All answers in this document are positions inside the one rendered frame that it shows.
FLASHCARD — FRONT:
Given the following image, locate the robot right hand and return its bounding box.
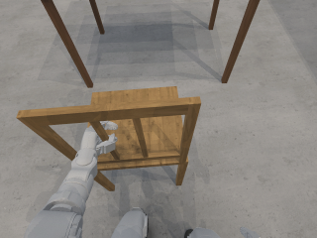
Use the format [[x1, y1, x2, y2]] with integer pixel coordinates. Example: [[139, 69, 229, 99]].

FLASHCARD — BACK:
[[240, 226, 261, 238]]

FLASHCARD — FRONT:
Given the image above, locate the robot thigh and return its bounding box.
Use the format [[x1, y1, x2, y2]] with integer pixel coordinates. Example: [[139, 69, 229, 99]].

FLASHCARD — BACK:
[[187, 228, 220, 238], [111, 210, 148, 238]]

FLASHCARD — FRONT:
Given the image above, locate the table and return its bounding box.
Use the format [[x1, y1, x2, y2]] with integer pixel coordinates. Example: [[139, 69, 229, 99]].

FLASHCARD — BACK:
[[41, 0, 261, 88]]

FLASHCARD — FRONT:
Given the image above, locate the robot left hand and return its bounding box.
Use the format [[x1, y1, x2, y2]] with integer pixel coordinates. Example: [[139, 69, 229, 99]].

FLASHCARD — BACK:
[[80, 120, 118, 156]]

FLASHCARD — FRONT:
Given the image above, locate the robot left thigh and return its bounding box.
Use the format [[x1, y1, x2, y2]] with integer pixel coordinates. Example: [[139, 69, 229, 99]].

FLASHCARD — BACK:
[[111, 210, 148, 238]]

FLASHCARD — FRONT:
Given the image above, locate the robot right thigh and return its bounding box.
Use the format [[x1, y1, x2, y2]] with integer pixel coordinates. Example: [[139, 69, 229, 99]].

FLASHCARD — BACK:
[[187, 228, 220, 238]]

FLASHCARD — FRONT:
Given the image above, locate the robot left upper arm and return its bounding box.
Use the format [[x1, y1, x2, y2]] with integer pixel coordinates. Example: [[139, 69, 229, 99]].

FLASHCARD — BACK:
[[26, 210, 83, 238]]

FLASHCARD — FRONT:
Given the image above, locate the robot left forearm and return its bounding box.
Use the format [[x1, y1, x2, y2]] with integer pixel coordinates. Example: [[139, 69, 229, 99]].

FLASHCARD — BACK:
[[24, 148, 98, 238]]

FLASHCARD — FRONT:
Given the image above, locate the chair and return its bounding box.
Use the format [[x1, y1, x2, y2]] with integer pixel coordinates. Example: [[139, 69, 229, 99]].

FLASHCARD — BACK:
[[16, 86, 201, 191]]

